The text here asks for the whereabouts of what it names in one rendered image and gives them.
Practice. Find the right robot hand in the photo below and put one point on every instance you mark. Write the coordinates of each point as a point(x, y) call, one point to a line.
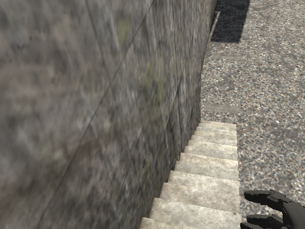
point(293, 213)

